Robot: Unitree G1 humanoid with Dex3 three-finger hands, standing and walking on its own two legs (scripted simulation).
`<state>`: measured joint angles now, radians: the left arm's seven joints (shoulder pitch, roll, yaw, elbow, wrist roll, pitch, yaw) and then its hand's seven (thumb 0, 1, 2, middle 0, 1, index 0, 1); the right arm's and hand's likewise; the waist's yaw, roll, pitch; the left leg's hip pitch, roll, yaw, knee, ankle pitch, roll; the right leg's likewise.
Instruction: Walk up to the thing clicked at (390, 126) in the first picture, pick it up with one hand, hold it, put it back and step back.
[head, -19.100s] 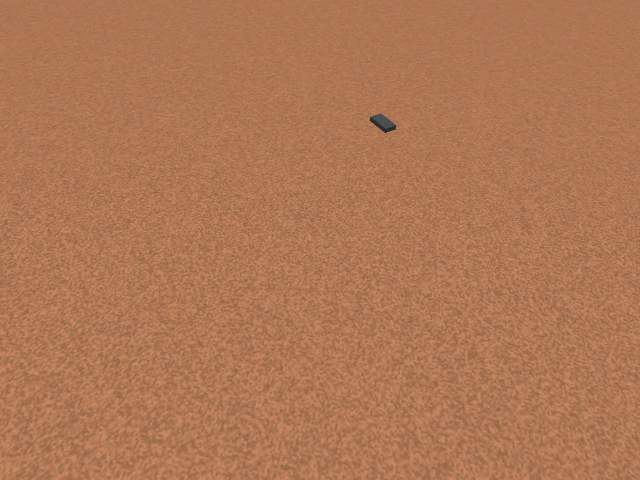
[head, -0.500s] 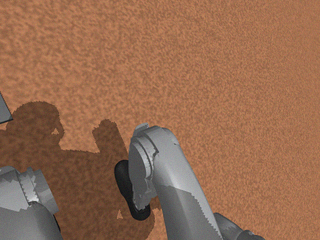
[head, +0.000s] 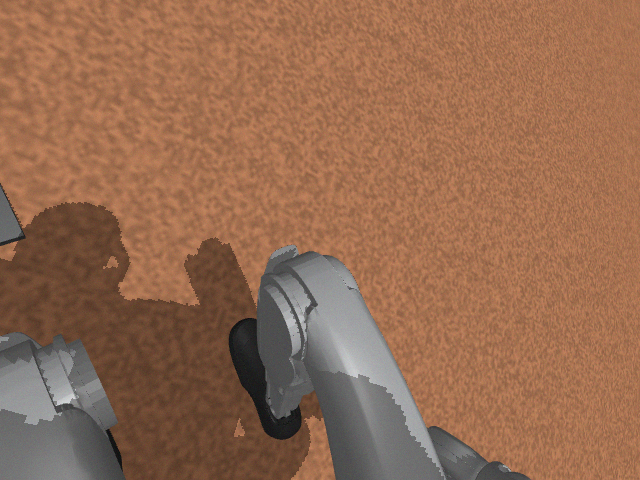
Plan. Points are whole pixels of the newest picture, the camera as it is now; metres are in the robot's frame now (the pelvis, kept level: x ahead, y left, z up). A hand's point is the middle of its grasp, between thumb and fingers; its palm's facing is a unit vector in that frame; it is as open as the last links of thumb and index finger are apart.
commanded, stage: close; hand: left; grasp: from above
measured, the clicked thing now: out of the picture +0.44 +0.26 -0.30
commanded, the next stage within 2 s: settle in 0.42 s
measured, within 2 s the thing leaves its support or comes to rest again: leaves its support in 0.86 s
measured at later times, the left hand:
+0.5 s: hand out of the picture +0.42 +0.28 -0.27, palm faces -0.46 -0.11 -0.88, open 10.6 cm
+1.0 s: hand out of the picture +0.43 +0.28 -0.24, palm faces -0.40 -0.12 -0.91, open 10.4 cm
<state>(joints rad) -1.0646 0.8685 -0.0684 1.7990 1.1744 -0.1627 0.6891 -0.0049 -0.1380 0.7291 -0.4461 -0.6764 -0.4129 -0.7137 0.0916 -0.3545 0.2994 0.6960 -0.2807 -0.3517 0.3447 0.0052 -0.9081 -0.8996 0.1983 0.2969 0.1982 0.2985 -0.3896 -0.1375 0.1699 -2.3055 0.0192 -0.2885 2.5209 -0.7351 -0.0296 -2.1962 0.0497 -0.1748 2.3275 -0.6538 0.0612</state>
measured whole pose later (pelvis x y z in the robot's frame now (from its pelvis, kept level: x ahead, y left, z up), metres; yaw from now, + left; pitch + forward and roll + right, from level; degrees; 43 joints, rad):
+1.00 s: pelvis +0.00 +0.00 +0.00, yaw +1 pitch +30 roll -13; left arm -0.94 0.75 0.01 1.59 1.19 -0.13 0.66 0.00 0.01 0.43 -0.75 -0.38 -0.69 -0.43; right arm 0.14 -0.32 0.21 0.73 -0.24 -0.29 0.35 0.01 -0.92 -0.90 0.20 0.30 0.20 0.30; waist -0.33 -0.07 0.07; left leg -2.31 0.02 -0.26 2.50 -0.74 -0.03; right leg -2.21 0.04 -0.15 2.32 -0.67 0.05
